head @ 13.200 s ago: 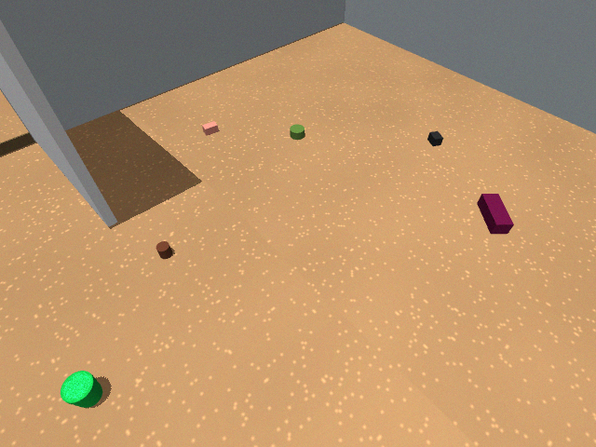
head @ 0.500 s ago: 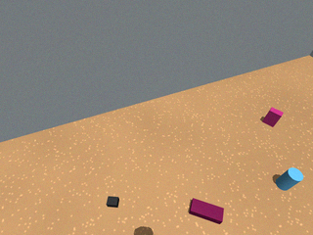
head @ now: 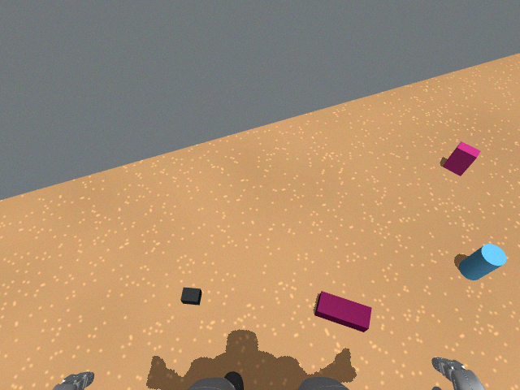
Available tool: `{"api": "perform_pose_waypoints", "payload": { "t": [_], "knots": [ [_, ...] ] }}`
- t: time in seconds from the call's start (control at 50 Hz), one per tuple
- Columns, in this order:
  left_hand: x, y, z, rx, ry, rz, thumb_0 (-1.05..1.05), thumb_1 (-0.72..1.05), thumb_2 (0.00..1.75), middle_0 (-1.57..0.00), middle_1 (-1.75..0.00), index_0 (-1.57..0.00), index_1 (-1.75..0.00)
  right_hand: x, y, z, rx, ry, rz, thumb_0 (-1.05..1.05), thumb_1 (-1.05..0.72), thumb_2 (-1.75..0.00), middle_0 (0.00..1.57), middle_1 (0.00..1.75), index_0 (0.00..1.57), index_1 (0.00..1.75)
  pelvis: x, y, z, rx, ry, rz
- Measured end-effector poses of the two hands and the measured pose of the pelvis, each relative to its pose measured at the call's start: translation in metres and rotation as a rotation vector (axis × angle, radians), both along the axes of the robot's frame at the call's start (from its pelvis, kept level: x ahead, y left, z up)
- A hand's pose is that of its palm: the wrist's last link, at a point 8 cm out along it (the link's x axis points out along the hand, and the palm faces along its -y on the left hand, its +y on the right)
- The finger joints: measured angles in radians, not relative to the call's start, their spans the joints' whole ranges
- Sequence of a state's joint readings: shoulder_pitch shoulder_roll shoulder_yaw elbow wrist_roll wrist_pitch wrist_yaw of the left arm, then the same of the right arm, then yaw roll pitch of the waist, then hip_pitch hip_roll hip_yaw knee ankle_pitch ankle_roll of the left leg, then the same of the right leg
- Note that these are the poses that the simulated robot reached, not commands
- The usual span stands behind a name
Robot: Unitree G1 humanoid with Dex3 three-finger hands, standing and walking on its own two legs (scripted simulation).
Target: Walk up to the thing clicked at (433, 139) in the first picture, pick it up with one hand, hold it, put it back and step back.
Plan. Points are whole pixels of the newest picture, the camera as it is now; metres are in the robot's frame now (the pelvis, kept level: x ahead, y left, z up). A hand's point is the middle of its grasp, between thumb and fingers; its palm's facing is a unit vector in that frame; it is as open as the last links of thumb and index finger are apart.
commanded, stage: walk up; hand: left
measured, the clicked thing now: (191, 296) +0.45 +0.26 -0.75
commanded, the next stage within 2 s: none
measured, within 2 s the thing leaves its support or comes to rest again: neither
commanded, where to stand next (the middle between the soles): +0.07 +0.02 m, yaw +1 degrees
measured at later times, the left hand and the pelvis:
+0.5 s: hand out of the picture -0.04 +0.28 -0.12, palm faces +0.11 -0.88 -0.47, open 7.4 cm; pelvis -0.04 -0.01 +0.00, yaw +6 degrees
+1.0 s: hand out of the picture +0.08 +0.27 -0.17, palm faces -0.01 -0.94 -0.35, open 7.4 cm; pelvis +0.00 +0.01 -0.02, yaw +2 degrees
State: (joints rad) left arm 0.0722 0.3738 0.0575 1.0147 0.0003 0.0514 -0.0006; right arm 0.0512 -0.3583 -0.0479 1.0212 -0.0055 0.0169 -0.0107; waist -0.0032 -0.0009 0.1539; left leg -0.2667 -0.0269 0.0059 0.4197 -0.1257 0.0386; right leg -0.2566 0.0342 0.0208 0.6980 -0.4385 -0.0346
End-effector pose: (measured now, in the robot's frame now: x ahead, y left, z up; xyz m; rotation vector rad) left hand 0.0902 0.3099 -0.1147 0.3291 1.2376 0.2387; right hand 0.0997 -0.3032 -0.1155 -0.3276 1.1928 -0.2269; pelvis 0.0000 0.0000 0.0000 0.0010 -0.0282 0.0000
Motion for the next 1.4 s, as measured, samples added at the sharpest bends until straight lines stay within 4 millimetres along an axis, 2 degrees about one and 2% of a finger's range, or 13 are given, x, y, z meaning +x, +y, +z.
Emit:
{"api": "perform_pose_waypoints", "payload": {
  "t": [0.1, 0.18, 0.28, 0.42, 0.48, 0.54, 0.64, 0.82, 0.92, 1.1, 1.18, 1.28, 1.4],
  "knots": [
    [-0.030, -0.012, 0.005, 0.028, 0.007, 0.009, 0.00, 0.91, 0.90, -0.21, -0.30, -0.21, -0.30, -0.003, -0.021, -0.006, -0.011, -0.035, 0.031, 0.01, -0.90, -0.90, 0.21, 0.30, 0.20, 0.30, -0.022, -0.017, -0.005, -0.007, 0.010, -0.005],
    [-0.069, -0.025, 0.001, 0.069, 0.012, 0.010, 0.00, 0.91, 0.90, -0.21, -0.30, -0.21, -0.30, -0.007, -0.036, -0.019, 0.018, -0.054, 0.054, 0.01, -0.90, -0.90, 0.20, 0.29, 0.20, 0.30, -0.039, -0.033, -0.017, -0.013, -0.015, -0.016],
    [-0.114, -0.034, 0.016, 0.099, 0.064, 0.034, 0.01, 0.90, 0.89, -0.21, -0.30, -0.21, -0.30, -0.031, -0.040, -0.019, 0.059, -0.014, 0.060, 0.01, -0.90, -0.90, 0.20, 0.29, 0.20, 0.30, -0.046, -0.036, -0.007, 0.006, -0.010, -0.007],
    [-0.134, -0.010, 0.036, 0.135, -0.028, 0.087, 0.01, 0.90, 0.89, -0.21, -0.30, -0.21, -0.30, -0.071, -0.039, -0.022, 0.068, 0.109, 0.080, 0.01, -0.90, -0.90, 0.20, 0.29, 0.20, 0.30, -0.043, -0.027, -0.004, -0.002, -0.010, 0.079],
    [-0.138, 0.004, 0.036, 0.119, -0.052, 0.102, 0.01, 0.90, 0.89, -0.21, -0.30, -0.21, -0.30, -0.067, -0.030, -0.017, 0.052, 0.125, 0.113, 0.01, -0.90, -0.90, 0.20, 0.29, 0.20, 0.30, -0.039, -0.017, -0.004, 0.000, -0.017, 0.100],
    [-0.143, 0.020, 0.024, 0.087, -0.028, 0.102, 0.01, 0.90, 0.89, -0.21, -0.30, -0.21, -0.30, -0.050, -0.015, -0.008, 0.026, 0.085, 0.146, 0.01, -0.90, -0.90, 0.20, 0.29, 0.20, 0.30, -0.034, -0.003, -0.007, -0.008, -0.020, 0.110],
    [-0.131, 0.040, -0.007, 0.030, 0.044, 0.089, 0.01, 0.90, 0.90, -0.21, -0.30, -0.21, -0.30, -0.027, 0.010, 0.010, -0.024, -0.059, 0.136, 0.01, -0.90, -0.90, 0.20, 0.29, 0.20, 0.30, -0.022, 0.017, -0.014, 0.022, -0.037, 0.082],
    [-0.060, 0.030, -0.016, -0.061, -0.039, 0.045, 0.01, 0.91, 0.90, -0.21, -0.30, -0.21, -0.30, -0.021, 0.017, 0.038, -0.093, -0.076, 0.107, 0.01, -0.90, -0.90, 0.21, 0.30, 0.21, 0.30, 0.003, 0.025, -0.002, -0.001, -0.050, 0.073],
    [-0.032, 0.016, -0.018, -0.059, -0.033, 0.014, 0.01, 0.91, 0.90, -0.21, -0.30, -0.21, -0.30, -0.012, 0.011, 0.026, -0.090, -0.040, 0.087, 0.01, -0.90, -0.90, 0.21, 0.30, 0.20, 0.30, 0.003, 0.019, -0.006, 0.000, -0.043, 0.052],
    [-0.002, -0.007, -0.004, 0.022, -0.050, -0.066, 0.01, 0.90, 0.89, -0.21, -0.30, -0.21, -0.30, 0.008, -0.002, -0.025, -0.002, -0.040, 0.048, 0.01, -0.90, -0.90, 0.20, 0.29, 0.20, 0.30, -0.006, -0.003, -0.021, 0.012, -0.026, 0.028],
    [0.007, -0.012, 0.008, 0.038, -0.111, -0.077, 0.01, 0.90, 0.89, -0.21, -0.30, -0.21, -0.30, -0.005, 0.001, -0.026, 0.015, -0.020, 0.063, 0.01, -0.90, -0.90, 0.20, 0.29, 0.20, 0.30, -0.020, -0.009, -0.017, 0.033, -0.006, 0.026],
    [0.011, -0.018, 0.015, 0.028, -0.229, -0.073, 0.01, 0.90, 0.90, -0.21, -0.30, -0.21, -0.30, -0.041, -0.007, -0.023, -0.017, 0.030, 0.102, 0.01, -0.90, -0.90, 0.21, 0.30, 0.20, 0.30, -0.034, -0.010, -0.019, 0.014, 0.002, 0.058],
    [-0.025, -0.015, -0.002, -0.034, -0.255, -0.022, 0.00, 0.90, 0.90, -0.21, -0.30, -0.21, -0.30, -0.082, -0.013, -0.006, -0.067, 0.044, 0.104, 0.01, -0.90, -0.90, 0.21, 0.29, 0.20, 0.30, -0.047, -0.007, -0.022, 0.035, -0.041, 0.080]
  ]
}}
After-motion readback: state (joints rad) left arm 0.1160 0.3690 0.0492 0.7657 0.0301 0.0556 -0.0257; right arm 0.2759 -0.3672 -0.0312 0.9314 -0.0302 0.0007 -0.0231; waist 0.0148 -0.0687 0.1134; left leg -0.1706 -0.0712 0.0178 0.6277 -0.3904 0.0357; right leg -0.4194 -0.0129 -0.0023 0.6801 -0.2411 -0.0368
